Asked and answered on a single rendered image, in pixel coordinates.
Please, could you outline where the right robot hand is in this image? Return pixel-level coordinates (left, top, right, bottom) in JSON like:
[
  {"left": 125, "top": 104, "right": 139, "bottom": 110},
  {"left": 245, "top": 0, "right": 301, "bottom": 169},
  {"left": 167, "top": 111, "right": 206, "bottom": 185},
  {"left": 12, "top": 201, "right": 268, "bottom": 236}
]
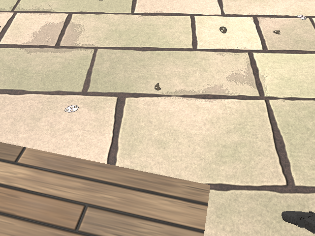
[{"left": 282, "top": 210, "right": 315, "bottom": 234}]

